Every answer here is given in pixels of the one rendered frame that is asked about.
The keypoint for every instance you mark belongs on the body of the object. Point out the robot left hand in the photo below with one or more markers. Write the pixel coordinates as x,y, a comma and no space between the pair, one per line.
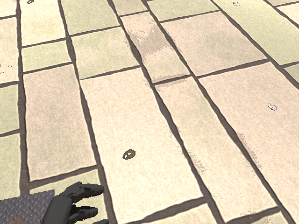
61,209

